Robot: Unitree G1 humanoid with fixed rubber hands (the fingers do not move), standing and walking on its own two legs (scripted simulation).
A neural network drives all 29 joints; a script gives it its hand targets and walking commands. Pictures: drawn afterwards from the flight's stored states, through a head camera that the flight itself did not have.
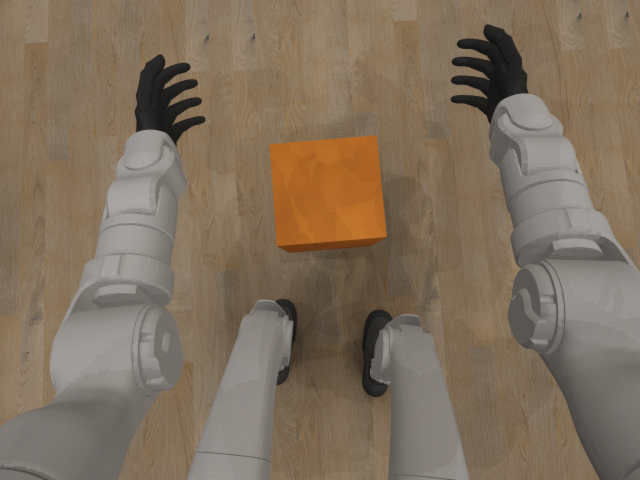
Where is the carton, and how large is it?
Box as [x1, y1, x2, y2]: [270, 135, 386, 252]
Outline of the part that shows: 376,135 270,144 276,241 279,247 288,252 363,246 371,245 386,236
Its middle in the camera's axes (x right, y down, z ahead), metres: +0.02 -0.08 +0.87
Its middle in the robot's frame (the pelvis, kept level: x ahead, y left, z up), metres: +0.48 +0.04 -0.51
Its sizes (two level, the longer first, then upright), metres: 0.210 0.200 0.250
